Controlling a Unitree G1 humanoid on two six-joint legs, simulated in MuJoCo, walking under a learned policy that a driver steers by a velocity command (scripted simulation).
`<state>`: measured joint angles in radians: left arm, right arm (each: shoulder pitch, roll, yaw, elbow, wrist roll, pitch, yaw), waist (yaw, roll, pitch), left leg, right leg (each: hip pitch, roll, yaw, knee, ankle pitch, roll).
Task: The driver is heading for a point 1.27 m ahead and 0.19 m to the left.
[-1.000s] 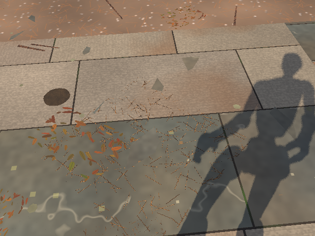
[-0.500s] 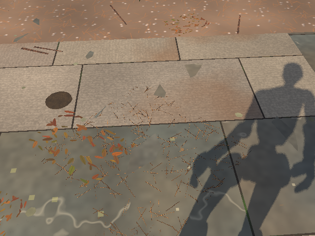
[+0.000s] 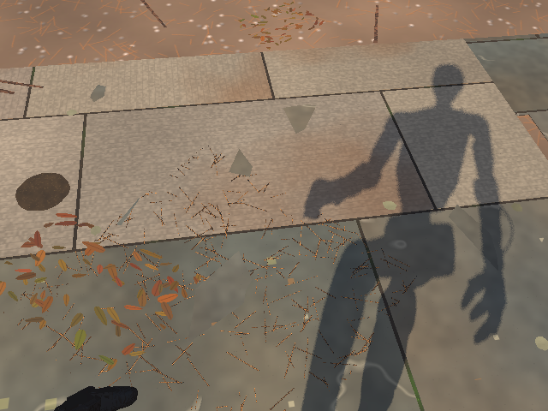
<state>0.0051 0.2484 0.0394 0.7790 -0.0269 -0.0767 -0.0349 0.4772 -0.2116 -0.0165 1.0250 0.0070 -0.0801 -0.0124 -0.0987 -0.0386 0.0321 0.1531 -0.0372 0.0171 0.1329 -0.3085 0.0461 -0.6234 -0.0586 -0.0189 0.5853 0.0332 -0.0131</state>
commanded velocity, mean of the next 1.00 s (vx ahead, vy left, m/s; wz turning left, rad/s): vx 0.49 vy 0.00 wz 0.00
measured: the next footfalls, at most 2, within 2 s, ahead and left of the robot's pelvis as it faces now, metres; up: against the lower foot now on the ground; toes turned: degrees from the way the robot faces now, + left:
right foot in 0.10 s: +0.26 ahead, -0.12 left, +0.00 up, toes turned -1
left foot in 0.64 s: +0.56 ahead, +0.12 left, +0.00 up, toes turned +2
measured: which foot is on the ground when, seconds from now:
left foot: down 0.00-0.10, up 0.12-0.62, down 0.64-1.00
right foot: up 0.00-0.08, down 0.10-0.66, up 0.68-1.00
